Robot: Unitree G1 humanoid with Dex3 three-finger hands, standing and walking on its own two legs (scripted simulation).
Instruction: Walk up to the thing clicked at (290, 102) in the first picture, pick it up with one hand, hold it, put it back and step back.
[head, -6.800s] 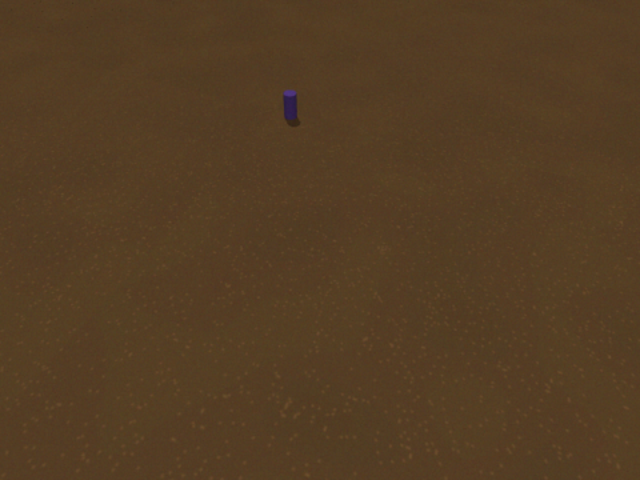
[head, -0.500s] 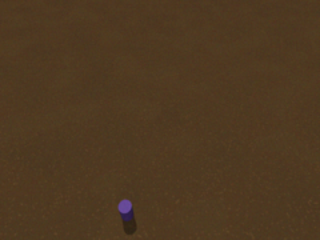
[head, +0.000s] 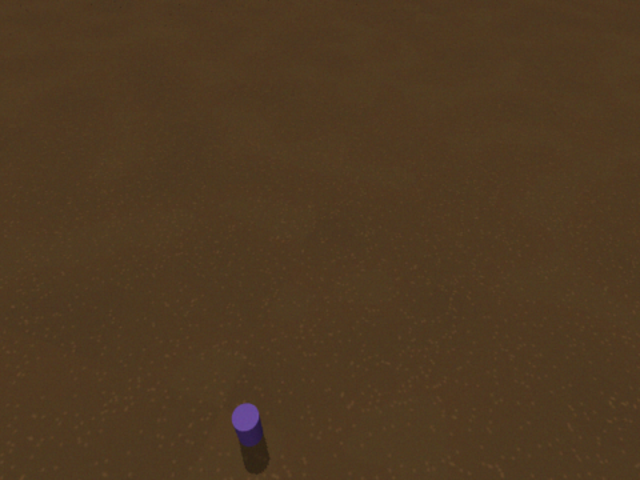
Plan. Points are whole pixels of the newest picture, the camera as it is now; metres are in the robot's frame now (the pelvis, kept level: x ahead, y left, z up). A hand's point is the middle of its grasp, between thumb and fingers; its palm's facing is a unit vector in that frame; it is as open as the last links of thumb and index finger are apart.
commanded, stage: walk up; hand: left
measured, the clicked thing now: (248, 425) +0.42 +0.18 -0.71
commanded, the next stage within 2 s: stand in 0.14 s
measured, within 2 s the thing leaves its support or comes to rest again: neither
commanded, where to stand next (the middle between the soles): +0.07 -0.03 m, yaw +0 degrees
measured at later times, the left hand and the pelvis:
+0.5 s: hand out of the picture +0.07 +0.25 -0.16, palm faces -0.01 -0.94 -0.33, open 7.4 cm; pelvis +0.00 +0.00 +0.00, yaw +1 degrees
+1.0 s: hand out of the picture +0.07 +0.25 -0.16, palm faces -0.01 -0.94 -0.33, open 7.4 cm; pelvis +0.00 +0.00 +0.00, yaw +1 degrees
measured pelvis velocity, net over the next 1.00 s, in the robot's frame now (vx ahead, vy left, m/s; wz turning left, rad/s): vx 0.00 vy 0.00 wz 0.02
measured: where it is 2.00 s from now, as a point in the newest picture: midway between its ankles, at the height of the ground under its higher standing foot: outside the picture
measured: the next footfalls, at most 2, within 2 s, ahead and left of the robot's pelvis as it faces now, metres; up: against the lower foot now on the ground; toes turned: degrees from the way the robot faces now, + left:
none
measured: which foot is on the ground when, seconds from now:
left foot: down 0.00-1.00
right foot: down 0.00-1.00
